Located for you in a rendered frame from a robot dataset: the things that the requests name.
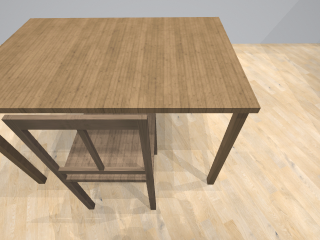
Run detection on chair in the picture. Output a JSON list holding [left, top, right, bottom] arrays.
[[1, 113, 158, 210]]

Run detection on table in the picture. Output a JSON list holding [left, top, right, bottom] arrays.
[[0, 17, 261, 185]]

